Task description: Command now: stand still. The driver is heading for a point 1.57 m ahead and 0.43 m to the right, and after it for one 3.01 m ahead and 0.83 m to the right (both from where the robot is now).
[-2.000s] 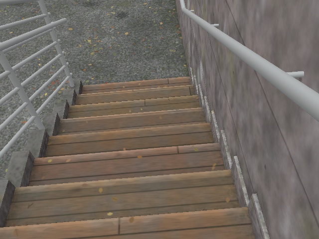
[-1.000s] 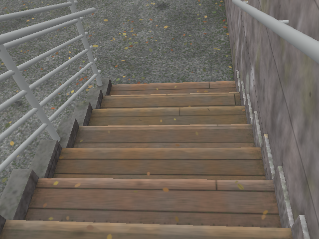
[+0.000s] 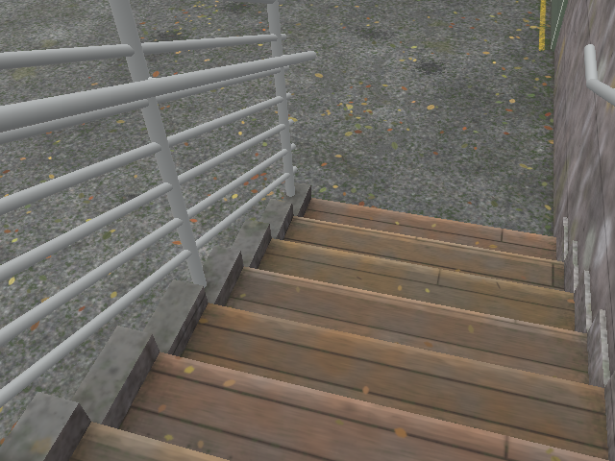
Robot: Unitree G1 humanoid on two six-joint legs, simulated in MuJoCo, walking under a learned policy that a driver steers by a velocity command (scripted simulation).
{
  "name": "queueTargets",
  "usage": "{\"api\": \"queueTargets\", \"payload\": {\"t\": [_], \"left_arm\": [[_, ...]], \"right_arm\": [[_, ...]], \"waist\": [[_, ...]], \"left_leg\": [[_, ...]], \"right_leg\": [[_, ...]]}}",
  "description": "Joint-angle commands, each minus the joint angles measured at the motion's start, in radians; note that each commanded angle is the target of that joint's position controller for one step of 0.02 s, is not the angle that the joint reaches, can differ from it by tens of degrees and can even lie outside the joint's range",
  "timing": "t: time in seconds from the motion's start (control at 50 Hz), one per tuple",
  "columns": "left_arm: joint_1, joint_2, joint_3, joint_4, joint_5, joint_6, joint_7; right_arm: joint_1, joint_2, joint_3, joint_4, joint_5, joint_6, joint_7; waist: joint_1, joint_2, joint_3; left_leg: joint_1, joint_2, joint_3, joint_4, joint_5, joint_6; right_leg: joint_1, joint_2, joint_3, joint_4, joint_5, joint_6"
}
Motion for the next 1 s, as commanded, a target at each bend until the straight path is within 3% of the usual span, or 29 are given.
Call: {"api": "queueTargets", "payload": {"t": [0.02, 0.12, 0.32, 0.34, 0.56, 0.72, 0.74, 1.0], "left_arm": [[-0.017, 0.108, 0.023, -0.042, -0.005, -0.025, -0.005], [0.027, 0.118, 0.033, 0.004, -0.003, -0.033, 0.000], [0.050, 0.098, 0.038, 0.100, 0.000, -0.034, 0.005], [0.037, 0.100, 0.038, 0.105, 0.001, -0.033, 0.005], [0.043, 0.073, 0.039, 0.193, 0.002, -0.035, 0.009], [0.050, 0.054, 0.039, 0.237, 0.002, -0.036, 0.011], [0.067, 0.049, 0.039, 0.247, 0.002, -0.037, 0.012], [0.091, 0.023, 0.037, 0.288, 0.007, -0.035, 0.012]], "right_arm": [[0.027, -0.061, -0.021, -0.011, -0.001, -0.009, 0.000], [-0.018, -0.062, -0.026, 0.032, 0.004, -0.016, -0.012], [-0.047, -0.033, -0.027, 0.137, 0.003, -0.017, -0.026], [-0.043, -0.035, -0.031, 0.154, 0.010, -0.020, -0.027], [-0.017, 0.009, -0.026, 0.257, 0.001, -0.032, -0.034], [0.004, 0.034, -0.022, 0.300, -0.002, -0.037, -0.037], [0.007, 0.041, -0.018, 0.299, -0.010, -0.035, -0.038], [0.025, 0.054, -0.014, 0.318, -0.008, -0.033, -0.038]], "waist": [[-0.017, -0.114, 0.029], [-0.004, -0.066, 0.017], [0.008, -0.045, 0.039], [0.003, -0.042, 0.045], [0.010, -0.041, 0.061], [0.009, -0.038, 0.074], [0.015, -0.041, 0.071], [0.012, -0.038, 0.096]], "left_leg": [[0.019, 0.086, -0.084, -0.056, 0.121, 0.024], [0.032, 0.092, -0.079, -0.073, 0.155, 0.019], [0.051, 0.113, -0.076, -0.100, 0.193, 0.031], [0.051, 0.111, -0.074, -0.109, 0.193, 0.030], [0.054, 0.121, -0.072, -0.138, 0.213, 0.036], [0.051, 0.122, -0.070, -0.146, 0.205, 0.038], [0.053, 0.125, -0.071, -0.141, 0.204, 0.041], [0.043, 0.121, -0.068, -0.141, 0.174, 0.044]], "right_leg": [[0.005, -0.177, 0.226, -0.161, 0.204, 0.011], [0.060, -0.175, 0.210, -0.137, 0.329, -0.003], [0.080, -0.159, 0.178, -0.148, 0.307, -0.013], [0.072, -0.160, 0.179, -0.154, 0.306, -0.019], [0.083, -0.150, 0.159, -0.164, 0.254, -0.020], [0.071, -0.147, 0.155, -0.169, 0.217, -0.018], [0.075, -0.148, 0.155, -0.168, 0.205, -0.014], [0.043, -0.146, 0.161, -0.172, 0.154, -0.010]]}}
Velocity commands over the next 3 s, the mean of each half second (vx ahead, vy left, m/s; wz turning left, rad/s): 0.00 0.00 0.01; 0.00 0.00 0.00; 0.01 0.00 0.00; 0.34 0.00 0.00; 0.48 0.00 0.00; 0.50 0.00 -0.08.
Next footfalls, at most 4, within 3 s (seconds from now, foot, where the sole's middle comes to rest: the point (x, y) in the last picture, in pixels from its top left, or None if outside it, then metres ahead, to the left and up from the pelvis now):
2.16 right None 0.40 -0.13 -0.92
2.74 left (315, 437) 0.76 0.08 -1.07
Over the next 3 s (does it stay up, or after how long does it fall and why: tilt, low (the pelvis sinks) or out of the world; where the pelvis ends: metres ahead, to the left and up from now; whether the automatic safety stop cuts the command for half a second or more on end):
stays up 0.74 0.00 -0.31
